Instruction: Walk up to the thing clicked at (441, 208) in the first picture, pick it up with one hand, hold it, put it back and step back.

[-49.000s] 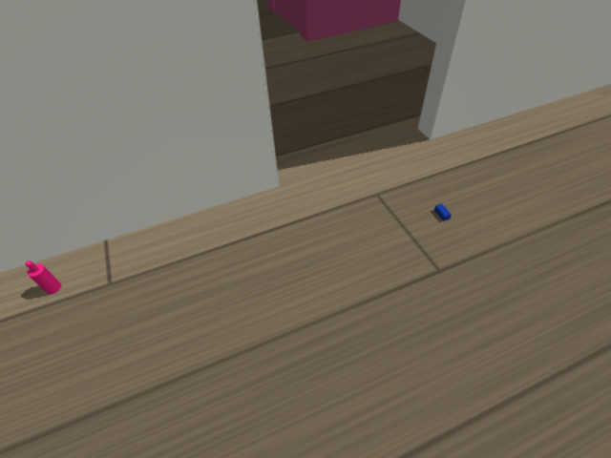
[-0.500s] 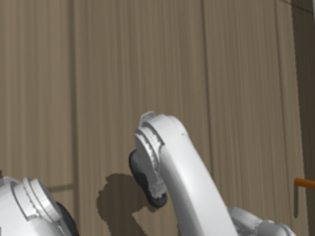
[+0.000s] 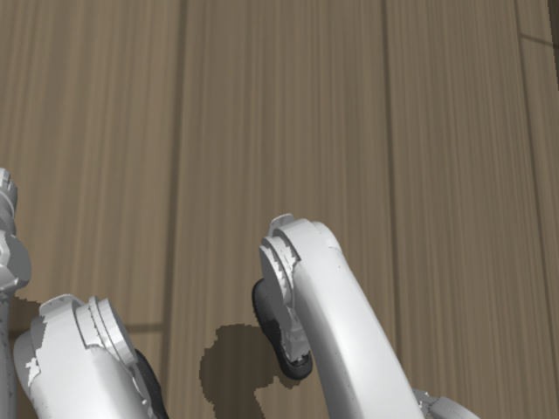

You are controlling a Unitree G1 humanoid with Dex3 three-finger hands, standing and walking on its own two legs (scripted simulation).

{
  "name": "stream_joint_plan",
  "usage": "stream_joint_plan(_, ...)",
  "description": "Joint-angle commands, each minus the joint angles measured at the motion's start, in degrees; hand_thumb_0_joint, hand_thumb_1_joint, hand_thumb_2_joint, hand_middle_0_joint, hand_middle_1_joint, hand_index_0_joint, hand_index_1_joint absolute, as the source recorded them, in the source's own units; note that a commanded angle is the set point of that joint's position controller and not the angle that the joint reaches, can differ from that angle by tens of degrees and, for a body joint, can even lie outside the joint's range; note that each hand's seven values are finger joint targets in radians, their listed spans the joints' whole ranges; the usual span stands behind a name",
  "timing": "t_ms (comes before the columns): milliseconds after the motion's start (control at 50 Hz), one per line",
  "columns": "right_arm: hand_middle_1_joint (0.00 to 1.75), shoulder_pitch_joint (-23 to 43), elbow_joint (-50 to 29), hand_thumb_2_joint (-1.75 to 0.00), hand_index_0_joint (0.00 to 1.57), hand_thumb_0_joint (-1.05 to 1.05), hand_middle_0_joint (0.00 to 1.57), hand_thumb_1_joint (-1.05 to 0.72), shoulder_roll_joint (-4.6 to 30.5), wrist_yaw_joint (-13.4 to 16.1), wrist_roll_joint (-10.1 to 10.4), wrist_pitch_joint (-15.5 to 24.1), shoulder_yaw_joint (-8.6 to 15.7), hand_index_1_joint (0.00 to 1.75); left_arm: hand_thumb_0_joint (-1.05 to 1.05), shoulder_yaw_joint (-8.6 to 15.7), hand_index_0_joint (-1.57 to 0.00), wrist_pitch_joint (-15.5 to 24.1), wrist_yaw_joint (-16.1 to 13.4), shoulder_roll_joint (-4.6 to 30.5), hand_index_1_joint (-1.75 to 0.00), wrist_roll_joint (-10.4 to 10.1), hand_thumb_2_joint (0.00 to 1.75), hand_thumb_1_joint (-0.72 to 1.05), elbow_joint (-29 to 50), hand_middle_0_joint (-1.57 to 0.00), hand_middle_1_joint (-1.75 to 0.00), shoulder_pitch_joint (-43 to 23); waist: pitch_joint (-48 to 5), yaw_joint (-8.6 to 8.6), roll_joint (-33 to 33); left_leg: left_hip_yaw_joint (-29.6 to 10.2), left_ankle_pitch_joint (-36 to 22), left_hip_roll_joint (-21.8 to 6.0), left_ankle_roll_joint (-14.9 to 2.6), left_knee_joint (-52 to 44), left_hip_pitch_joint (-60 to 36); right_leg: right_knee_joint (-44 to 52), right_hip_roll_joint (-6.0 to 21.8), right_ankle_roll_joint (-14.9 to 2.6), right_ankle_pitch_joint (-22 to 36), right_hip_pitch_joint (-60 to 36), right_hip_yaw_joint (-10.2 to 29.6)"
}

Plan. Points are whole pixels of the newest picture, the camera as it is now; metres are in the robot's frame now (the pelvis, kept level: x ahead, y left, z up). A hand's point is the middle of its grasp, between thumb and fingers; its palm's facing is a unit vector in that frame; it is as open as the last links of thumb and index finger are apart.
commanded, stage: settle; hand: left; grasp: from above
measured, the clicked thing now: out of the picture +0.48 +0.31 -0.22
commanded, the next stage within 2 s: lift in 0.12 s
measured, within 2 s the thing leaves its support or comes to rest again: neither
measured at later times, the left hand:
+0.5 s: hand out of the picture +0.45 +0.29 -0.14, palm faces -0.07 -0.48 -0.88, open 9.8 cm
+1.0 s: hand out of the picture +0.41 +0.30 +0.03, palm faces -0.05 -0.42 -0.91, open 9.8 cm
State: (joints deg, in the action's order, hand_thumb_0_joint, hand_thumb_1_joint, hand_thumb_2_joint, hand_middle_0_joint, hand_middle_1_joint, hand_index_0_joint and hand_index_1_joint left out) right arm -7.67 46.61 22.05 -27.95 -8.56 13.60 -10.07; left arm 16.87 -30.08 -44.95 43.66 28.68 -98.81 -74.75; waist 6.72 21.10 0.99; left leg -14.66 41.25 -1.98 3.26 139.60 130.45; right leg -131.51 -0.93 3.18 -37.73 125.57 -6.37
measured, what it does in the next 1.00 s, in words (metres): rises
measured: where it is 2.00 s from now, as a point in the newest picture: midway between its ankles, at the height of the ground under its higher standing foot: (224, 382)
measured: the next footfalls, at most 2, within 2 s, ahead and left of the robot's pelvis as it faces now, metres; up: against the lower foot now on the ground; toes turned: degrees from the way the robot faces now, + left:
none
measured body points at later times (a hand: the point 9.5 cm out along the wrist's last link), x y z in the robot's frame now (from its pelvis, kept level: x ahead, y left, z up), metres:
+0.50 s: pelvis +0.00 +0.00 +0.02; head +0.25 +0.05 +0.38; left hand +0.46 +0.31 -0.09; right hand -0.02 -0.26 -0.08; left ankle +0.06 +0.14 -0.30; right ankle +0.11 -0.13 -0.30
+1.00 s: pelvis +0.01 -0.01 +0.11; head +0.17 +0.01 +0.53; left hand +0.41 +0.32 +0.09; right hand +0.10 -0.27 -0.03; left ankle +0.06 +0.14 -0.30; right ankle +0.11 -0.13 -0.30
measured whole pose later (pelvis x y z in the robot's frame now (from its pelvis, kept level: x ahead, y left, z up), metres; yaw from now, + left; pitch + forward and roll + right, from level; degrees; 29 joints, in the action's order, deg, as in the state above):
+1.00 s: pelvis +0.01 -0.01 +0.11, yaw +7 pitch +34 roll -2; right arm -8.1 51.2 17.7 -14.7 -2.7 9.9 1.4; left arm 11.1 -40.2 -30.6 23.8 30.3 -77.5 -58.4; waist -13.8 9.4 -5.1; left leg -5.1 39.1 -3.8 3.1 117.2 112.5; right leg -115.4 0.3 1.1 -37.6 112.0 -0.5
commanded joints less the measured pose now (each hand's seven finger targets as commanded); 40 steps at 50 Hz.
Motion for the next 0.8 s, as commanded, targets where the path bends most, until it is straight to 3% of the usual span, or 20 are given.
stream_joint_plan(0, 0.30, -13.95, 4.74, -0.90, 0.20, 0.00, 0.20, -0.91, 17.52, 1.16, -0.59, 0.56, 4.33, 0.30, 0.00, 0.31, -1.08, 1.33, -2.18, 9.76, -0.52, 1.92, 0.51, 0.72, 6.88, -1.05, -0.52, -22.13, -35.80, 5.54, -20.43, 6.10, -6.28, 0.24, -3.42, -14.84, -24.60, 14.12, -2.14, -3.05, 11.14, -20.68, -6.27)
stream_joint_plan(20, 0.30, -13.42, 5.28, -0.88, 0.20, 0.00, 0.20, -0.87, 16.93, 1.26, -0.87, 0.59, 4.12, 0.30, 0.00, 0.64, -1.05, 1.26, -2.08, 10.91, -0.45, 2.80, 0.50, 0.73, 6.78, -1.02, -0.48, -21.68, -35.23, 4.94, -21.08, 6.50, -6.56, 0.30, -3.42, -14.97, -25.05, 14.17, -1.78, -3.04, 11.17, -20.44, -6.22)
stream_joint_plan(40, 0.30, -12.59, 6.07, -0.90, 0.20, 0.00, 0.20, -0.91, 16.54, 1.40, -1.19, 0.58, 4.18, 0.30, 0.00, 0.70, -1.09, 1.32, -1.90, 12.03, -0.53, 3.42, 0.48, 0.75, 7.12, -1.05, -0.56, -21.72, -35.92, 4.31, -21.60, 7.43, -6.77, 0.43, -3.32, -15.05, -25.48, 14.46, -1.95, -2.85, 10.80, -21.61, -6.13)
stream_joint_plan(60, 0.30, -12.29, 6.25, -0.88, 0.20, 0.00, 0.20, -0.87, 16.51, 1.68, -1.13, 0.64, 4.25, 0.30, 0.00, 1.26, -1.04, 1.21, -1.92, 13.59, -0.46, 4.39, 0.47, 0.73, 7.06, -1.00, -0.50, -21.80, -36.25, 3.72, -21.91, 7.56, -6.48, 0.28, -3.40, -14.95, -25.51, 14.84, -1.91, -2.93, 10.32, -21.26, -5.83)
stream_joint_plan(140, 0.30, -11.92, 6.50, -0.89, 0.20, 0.00, 0.20, -0.89, 16.12, 1.95, -1.56, 0.49, 5.03, 0.30, 0.00, 2.49, -1.02, 0.30, -2.11, 16.37, -0.49, 7.11, 0.49, 0.67, 6.50, -1.00, -0.52, -20.81, -39.40, 2.35, -23.53, 8.93, -8.51, 0.31, -3.58, -15.73, -26.32, 15.57, -1.86, -2.66, 11.83, -24.01, -5.45)
stream_joint_plan(180, 0.30, -12.39, 6.74, -0.89, 0.20, 0.00, 0.20, -0.89, 15.91, 2.11, -1.81, 0.39, 5.46, 0.30, 0.00, 2.72, -1.02, -0.26, -2.31, 14.94, -0.45, 6.78, 0.48, 0.64, 5.43, -1.00, -0.47, -20.63, -40.89, 2.81, -22.00, 8.65, -9.56, -0.03, -3.55, -16.04, -26.98, 15.77, -1.85, -2.38, 12.91, -25.17, -5.67)
stream_joint_plan(200, 0.30, -14.07, 6.74, -0.90, 0.20, 0.00, 0.20, -0.92, 16.00, 2.14, -1.68, 0.39, 5.85, 0.30, 0.00, 2.76, -1.08, -0.36, -2.61, 14.44, -0.52, 7.23, 0.50, 0.69, 5.12, -1.05, -0.54, -20.47, -42.68, 2.67, -21.87, 8.37, -10.11, -0.29, -3.71, -15.95, -27.12, 16.07, -2.06, -2.49, 13.59, -25.73, -5.38)
stream_joint_plan(220, 0.30, -13.55, 7.17, -0.89, 0.20, 0.00, 0.20, -0.88, 16.09, 2.25, -1.75, 0.53, 6.41, 0.30, 0.00, 2.84, -1.02, -0.61, -2.57, 13.53, -0.46, 6.72, 0.50, 0.67, 4.53, -0.99, -0.49, -19.89, -41.97, 3.10, -21.32, 8.14, -10.03, -0.21, -3.81, -16.42, -26.56, 16.13, -1.85, -2.34, 13.54, -25.39, -5.63)
stream_joint_plan(260, 0.30, -14.42, 7.34, -0.90, 0.20, 0.00, 0.20, -0.91, 15.28, 2.40, -1.66, 0.66, 6.46, 0.30, 0.00, 2.46, -1.10, -0.84, -1.65, 11.55, -0.53, 5.29, 0.52, 0.75, 4.28, -1.07, -0.56, -19.17, -41.78, 3.40, -20.61, 8.65, -9.95, -0.14, -3.77, -16.66, -26.17, 16.61, -2.22, -2.24, 12.95, -26.00, -5.31)
stream_joint_plan(300, 0.30, -15.28, 6.85, -0.90, 0.20, 0.00, 0.20, -0.90, 14.73, 2.45, -1.16, 0.81, 6.57, 0.30, 0.00, 1.65, -1.11, -1.27, -0.27, 8.70, -0.54, 3.75, 0.54, 0.77, 4.45, -1.08, -0.56, -18.18, -43.83, 2.98, -19.59, 8.54, -11.42, -0.30, -3.63, -16.70, -27.33, 16.43, -2.39, -2.36, 14.29, -26.47, -5.20)
stream_joint_plan(360, 0.30, -15.04, 8.40, -0.90, 0.20, 0.00, 0.20, -0.91, 14.69, 2.84, -0.55, 0.68, 7.31, 0.30, 0.00, 0.33, -1.08, -1.30, 1.69, 7.80, -0.54, 2.99, 0.53, 0.73, 7.90, -1.06, -0.56, -19.37, -44.97, 1.71, -21.47, 8.96, -11.87, -0.35, -3.33, -17.33, -27.69, 15.65, -2.21, -2.58, 14.65, -25.15, -5.24)
stream_joint_plan(440, 0.30, -15.77, 8.37, -0.90, 0.20, 0.00, 0.20, -0.90, 13.20, 3.37, 0.16, 0.27, 8.06, 0.30, 0.00, 0.74, -1.08, -1.24, 3.60, 9.66, -0.55, 6.20, 0.54, 0.73, 13.18, -1.05, -0.58, -19.76, -49.33, -0.85, -24.29, 10.16, -13.71, -0.20, -3.14, -17.64, -30.01, 14.76, -2.03, -3.24, 16.21, -24.72, -4.28)
stream_joint_plan(520, 0.30, -14.48, 7.82, -0.90, 0.20, 0.00, 0.20, -0.91, 11.98, 4.31, 1.34, -0.33, 10.00, 0.30, 0.00, 0.35, -1.08, -1.84, 4.66, 8.30, -0.54, 8.60, 0.56, 0.70, 17.05, -1.06, -0.56, -18.19, -53.91, -3.71, -25.84, 11.63, -13.50, 0.18, -3.12, -19.15, -32.32, 16.03, -1.74, -3.84, 15.54, -24.82, -2.79)
stream_joint_plan(580, 0.30, -13.62, 7.18, -0.90, 0.20, 0.00, 0.20, -0.91, 11.11, 5.18, 2.36, -0.87, 11.86, 0.30, 0.00, -0.46, -1.06, -2.74, 5.64, 4.26, -0.53, 8.18, 0.55, 0.68, 17.32, -1.04, -0.55, -14.05, -54.61, -4.83, -23.17, 11.86, -11.01, 0.52, -3.04, -21.81, -32.83, 17.83, -1.52, -4.07, 12.16, -23.87, -2.20)
stream_joint_plan(620, 0.30, -13.97, 7.63, -0.90, 0.20, 0.00, 0.20, -0.91, 10.26, 6.20, 3.06, -1.20, 13.05, 0.30, 0.00, -1.26, -1.10, -3.47, 6.42, 1.20, -0.52, 6.07, 0.56, 0.72, 18.05, -1.09, -0.53, -12.23, -54.20, -5.58, -20.51, 11.68, -8.81, 0.55, -2.91, -23.96, -34.39, 20.01, -1.61, -4.27, 9.12, -23.08, -1.80)
stream_joint_plan(680, 0.30, -13.98, 6.51, -0.90, 0.20, 0.00, 0.20, -0.90, 9.47, 7.97, 3.62, -1.64, 14.06, 0.30, 0.00, -2.60, -1.12, -4.55, 8.15, -3.12, -0.53, 2.69, 0.58, 0.76, 20.14, -1.11, -0.54, -11.87, -54.28, -4.93, -15.31, 12.43, -8.28, 0.86, -3.30, -25.82, -34.01, 23.51, -1.71, -3.99, 7.81, -24.71, -0.33)
stream_joint_plan(720, 0.30, -14.43, 6.82, -0.90, 0.20, 0.00, 0.20, -0.90, 8.64, 8.73, 4.04, -2.04, 14.13, 0.30, 0.00, -2.89, -1.11, -5.17, 9.28, -4.44, -0.52, 1.42, 0.57, 0.75, 22.62, -1.09, -0.54, -13.17, -55.79, -5.53, -14.13, 13.43, -10.07, 0.95, -3.55, -26.07, -33.86, 24.88, -1.77, -3.88, 9.62, -26.78, 0.62)
stream_joint_plan(780, 0.30, -13.53, 7.20, -0.90, 0.20, 0.00, 0.20, -0.90, 8.27, 10.13, 4.48, -2.47, 13.91, 0.30, 0.00, -3.94, -1.12, -6.14, 10.76, -3.36, -0.53, 2.81, 0.61, 0.76, 25.61, -1.11, -0.54, -13.16, -54.41, -6.53, -12.65, 13.33, -9.54, 0.88, -3.63, -27.98, -34.85, 26.77, -1.51, -3.74, 8.73, -27.46, 1.24)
